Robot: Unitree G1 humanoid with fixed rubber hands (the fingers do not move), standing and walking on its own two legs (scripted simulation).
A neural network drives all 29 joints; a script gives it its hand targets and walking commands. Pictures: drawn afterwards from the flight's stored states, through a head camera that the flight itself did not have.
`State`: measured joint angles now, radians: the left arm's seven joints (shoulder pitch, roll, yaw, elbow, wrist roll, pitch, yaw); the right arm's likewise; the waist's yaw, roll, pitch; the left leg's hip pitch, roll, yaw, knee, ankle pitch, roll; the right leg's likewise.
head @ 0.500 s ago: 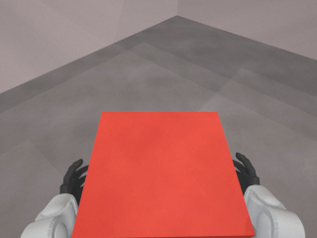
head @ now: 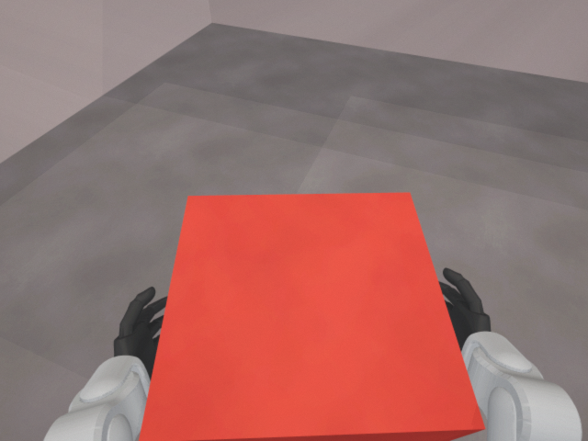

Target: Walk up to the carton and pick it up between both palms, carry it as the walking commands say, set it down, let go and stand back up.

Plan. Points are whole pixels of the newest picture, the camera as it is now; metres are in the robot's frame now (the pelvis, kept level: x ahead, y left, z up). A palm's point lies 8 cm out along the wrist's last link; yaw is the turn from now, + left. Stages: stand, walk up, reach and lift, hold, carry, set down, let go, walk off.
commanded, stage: carry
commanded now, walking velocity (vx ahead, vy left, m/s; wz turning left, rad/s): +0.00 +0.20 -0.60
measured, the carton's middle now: (301, 335) +0.27 +0.00 +0.02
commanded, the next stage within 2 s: none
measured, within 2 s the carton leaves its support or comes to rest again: neither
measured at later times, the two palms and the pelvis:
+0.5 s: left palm (129, 358) +0.23 +0.19 +0.07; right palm out of the picture +0.11 -0.16 +0.08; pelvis -0.04 +0.10 +0.01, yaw -19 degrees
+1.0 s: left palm (118, 348) +0.24 +0.21 +0.07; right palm out of the picture +0.01 -0.09 +0.07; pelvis -0.04 +0.20 +0.01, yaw -37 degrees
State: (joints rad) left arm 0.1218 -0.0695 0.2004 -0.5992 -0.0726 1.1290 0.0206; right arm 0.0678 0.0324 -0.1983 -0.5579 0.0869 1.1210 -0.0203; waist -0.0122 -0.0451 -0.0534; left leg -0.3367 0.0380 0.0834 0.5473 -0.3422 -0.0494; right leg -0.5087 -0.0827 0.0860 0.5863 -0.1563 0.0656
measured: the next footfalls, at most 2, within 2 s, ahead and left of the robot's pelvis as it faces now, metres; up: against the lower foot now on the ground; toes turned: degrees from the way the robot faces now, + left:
right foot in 0.26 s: +0.01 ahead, -0.06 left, +0.00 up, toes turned -20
left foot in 0.56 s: +0.06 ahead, +0.24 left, +0.00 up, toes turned -14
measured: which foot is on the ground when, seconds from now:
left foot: down 0.00-0.28, up 0.30-0.54, down 0.56-0.84, up 0.86-1.00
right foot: down 0.00-0.00, up 0.02-0.24, down 0.26-0.58, up 0.60-0.82, down 0.84-1.00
